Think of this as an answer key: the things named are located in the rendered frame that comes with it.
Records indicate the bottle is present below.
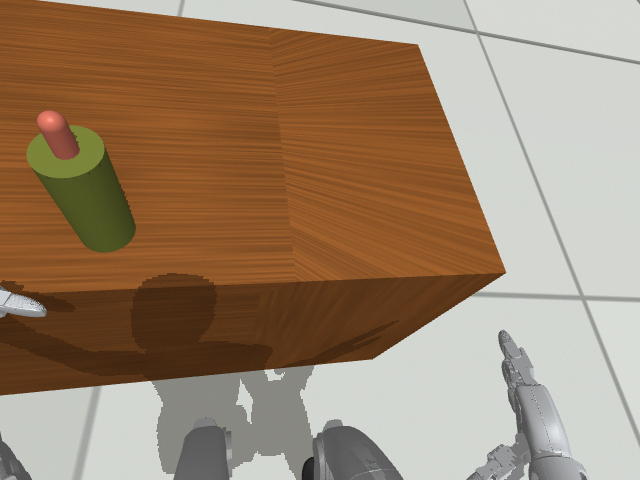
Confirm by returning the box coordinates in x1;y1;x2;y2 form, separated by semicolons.
26;110;136;253

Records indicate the left robot arm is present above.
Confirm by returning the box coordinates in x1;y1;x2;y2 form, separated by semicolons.
0;433;32;480

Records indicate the left robot hand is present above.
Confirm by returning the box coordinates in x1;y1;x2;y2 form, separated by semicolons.
0;286;47;318

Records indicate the right robot hand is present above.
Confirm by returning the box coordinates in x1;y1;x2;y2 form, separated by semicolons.
466;330;572;480

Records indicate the right robot arm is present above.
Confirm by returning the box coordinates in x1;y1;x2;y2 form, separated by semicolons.
528;456;589;480

